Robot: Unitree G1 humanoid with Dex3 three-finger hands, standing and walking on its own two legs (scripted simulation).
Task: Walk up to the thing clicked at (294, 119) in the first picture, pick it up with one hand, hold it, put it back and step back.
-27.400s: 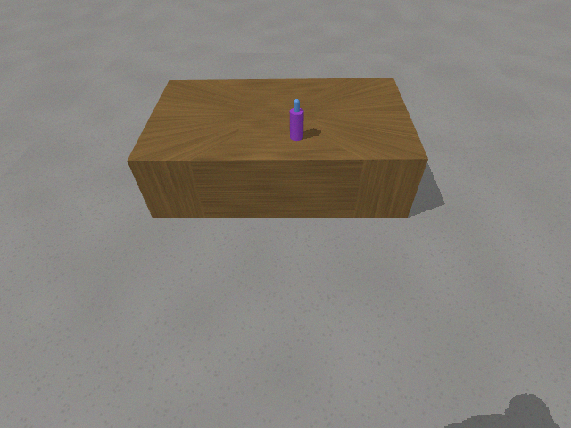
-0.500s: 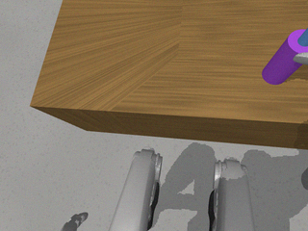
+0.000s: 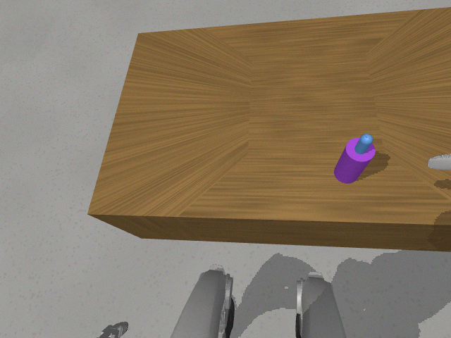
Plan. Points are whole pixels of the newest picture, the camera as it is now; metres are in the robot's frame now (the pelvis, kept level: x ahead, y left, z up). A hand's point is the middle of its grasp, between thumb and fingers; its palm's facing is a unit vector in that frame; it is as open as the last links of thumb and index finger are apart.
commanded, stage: home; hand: right
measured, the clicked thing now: (355, 157) +0.52 -0.21 -0.17
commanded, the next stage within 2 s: none
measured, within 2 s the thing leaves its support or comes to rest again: neither
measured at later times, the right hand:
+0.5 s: hand out of the picture +0.31 -0.27 +0.03, palm faces +0.22 +0.92 -0.31, open 17.3 cm
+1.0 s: hand (420, 315) +0.20 -0.19 +0.05, palm faces +0.13 +0.97 -0.22, open 17.5 cm
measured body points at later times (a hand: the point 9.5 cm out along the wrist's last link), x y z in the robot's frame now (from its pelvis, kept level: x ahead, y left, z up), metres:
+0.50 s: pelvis +0.04 -0.02 +0.10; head +0.10 -0.04 +0.54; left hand +0.14 +0.23 -0.01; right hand +0.30 -0.31 +0.05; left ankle +0.06 +0.14 -0.58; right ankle +0.05 -0.14 -0.58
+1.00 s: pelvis +0.05 +0.01 +0.10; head +0.08 +0.00 +0.55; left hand +0.25 +0.24 +0.04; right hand +0.19 -0.24 +0.07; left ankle +0.06 +0.14 -0.58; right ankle +0.05 -0.14 -0.58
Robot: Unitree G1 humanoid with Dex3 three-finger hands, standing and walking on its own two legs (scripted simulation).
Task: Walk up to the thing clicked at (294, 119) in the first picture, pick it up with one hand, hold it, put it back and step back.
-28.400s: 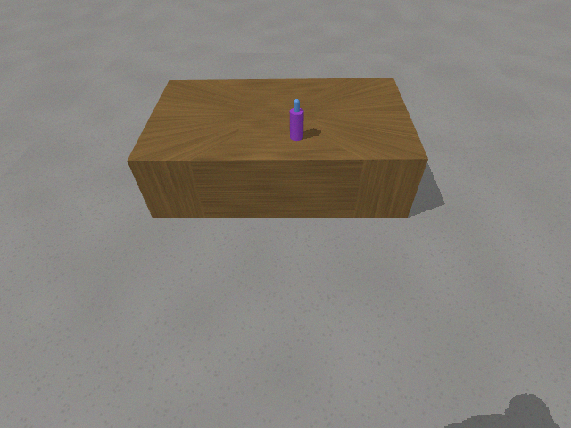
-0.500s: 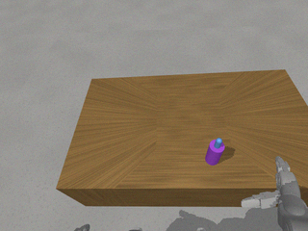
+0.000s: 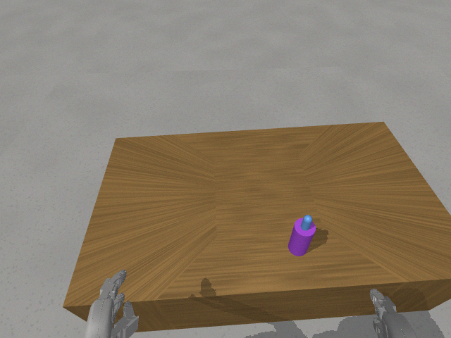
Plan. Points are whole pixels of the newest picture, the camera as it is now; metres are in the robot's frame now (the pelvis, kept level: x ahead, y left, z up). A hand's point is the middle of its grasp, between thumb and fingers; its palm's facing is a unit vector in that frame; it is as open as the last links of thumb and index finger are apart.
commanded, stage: home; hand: right
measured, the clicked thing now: (302, 233) +0.48 -0.18 -0.26
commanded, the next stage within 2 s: none
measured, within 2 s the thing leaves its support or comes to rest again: neither
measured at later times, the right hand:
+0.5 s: hand out of the picture +0.16 -0.18 -0.04, palm faces +0.03 +0.98 -0.22, open 17.7 cm
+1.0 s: hand out of the picture +0.16 -0.19 -0.04, palm faces +0.03 +0.98 -0.22, open 17.6 cm
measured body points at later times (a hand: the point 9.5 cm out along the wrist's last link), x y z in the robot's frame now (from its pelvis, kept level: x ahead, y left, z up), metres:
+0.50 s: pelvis -0.01 -0.01 +0.00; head +0.01 -0.01 +0.45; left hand +0.15 +0.24 -0.07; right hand +0.15 -0.23 -0.03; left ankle -0.01 +0.14 -0.68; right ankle +0.00 -0.14 -0.68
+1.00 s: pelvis +0.00 -0.01 +0.00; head +0.02 -0.01 +0.45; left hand +0.15 +0.24 -0.07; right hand +0.16 -0.24 -0.03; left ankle -0.01 +0.14 -0.68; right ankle +0.00 -0.14 -0.68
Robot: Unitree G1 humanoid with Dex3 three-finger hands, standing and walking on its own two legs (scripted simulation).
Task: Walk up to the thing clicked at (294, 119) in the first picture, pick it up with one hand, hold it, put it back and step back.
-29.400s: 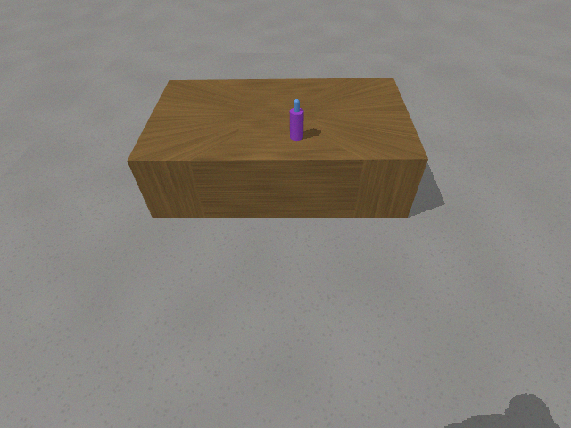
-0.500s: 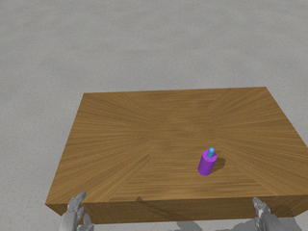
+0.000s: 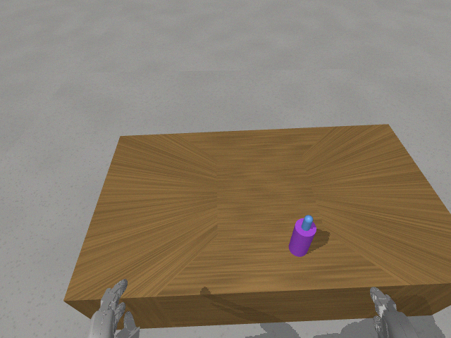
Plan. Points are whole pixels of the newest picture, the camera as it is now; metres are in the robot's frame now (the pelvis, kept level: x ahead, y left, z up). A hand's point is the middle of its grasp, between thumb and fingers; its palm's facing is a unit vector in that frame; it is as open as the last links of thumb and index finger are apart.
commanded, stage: home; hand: right
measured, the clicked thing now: (303, 233) +0.48 -0.18 -0.26
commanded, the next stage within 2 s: stand in 1.38 s
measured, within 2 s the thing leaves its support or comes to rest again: neither
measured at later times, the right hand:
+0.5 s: hand out of the picture +0.17 -0.18 -0.04, palm faces +0.05 +0.97 -0.22, open 17.5 cm
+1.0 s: hand out of the picture +0.15 -0.21 -0.08, palm faces -0.01 +0.94 -0.33, open 17.5 cm
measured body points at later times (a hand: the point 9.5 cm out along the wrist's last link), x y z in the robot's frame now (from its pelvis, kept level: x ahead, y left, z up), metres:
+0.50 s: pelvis +0.00 +0.00 +0.00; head +0.02 +0.00 +0.45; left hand +0.17 +0.25 -0.06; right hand +0.16 -0.23 -0.02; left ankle +0.00 +0.15 -0.68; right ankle +0.01 -0.13 -0.68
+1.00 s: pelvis -0.01 +0.00 +0.02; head +0.01 -0.01 +0.47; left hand +0.14 +0.27 -0.08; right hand +0.15 -0.26 -0.06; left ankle +0.00 +0.15 -0.68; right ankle +0.01 -0.13 -0.68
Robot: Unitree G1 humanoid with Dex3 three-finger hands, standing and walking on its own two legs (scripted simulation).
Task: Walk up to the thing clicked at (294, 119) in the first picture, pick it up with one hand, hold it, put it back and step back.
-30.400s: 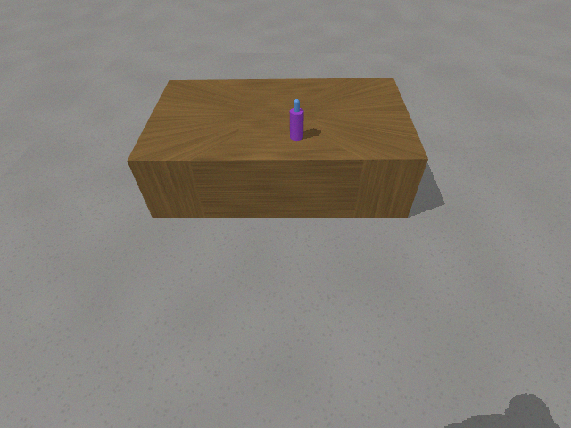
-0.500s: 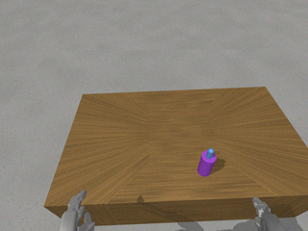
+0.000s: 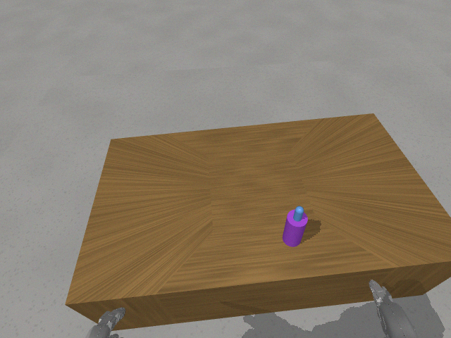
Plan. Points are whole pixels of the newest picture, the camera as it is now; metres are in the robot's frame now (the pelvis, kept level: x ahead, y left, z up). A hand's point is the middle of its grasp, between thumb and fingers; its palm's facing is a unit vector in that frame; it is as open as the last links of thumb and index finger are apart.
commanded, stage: home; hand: right
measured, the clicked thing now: (295, 224) +0.49 -0.18 -0.27
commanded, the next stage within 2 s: stand in 0.38 s
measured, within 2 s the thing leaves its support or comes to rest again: neither
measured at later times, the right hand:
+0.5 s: hand out of the picture +0.05 -0.25 -0.11, palm faces +0.00 +0.94 -0.35, open 17.4 cm
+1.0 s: hand out of the picture +0.05 -0.24 -0.11, palm faces -0.02 +0.94 -0.34, open 8.4 cm
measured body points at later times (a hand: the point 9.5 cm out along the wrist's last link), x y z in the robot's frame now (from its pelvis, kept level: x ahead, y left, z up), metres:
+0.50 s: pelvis +0.01 -0.01 +0.05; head +0.01 +0.00 +0.50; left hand +0.08 +0.28 -0.09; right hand +0.05 -0.29 -0.09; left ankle +0.01 +0.15 -0.69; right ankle +0.02 -0.14 -0.69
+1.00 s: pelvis +0.00 +0.01 +0.05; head +0.00 +0.01 +0.50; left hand +0.05 +0.30 -0.09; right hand +0.05 -0.28 -0.09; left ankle +0.01 +0.15 -0.69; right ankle +0.02 -0.14 -0.69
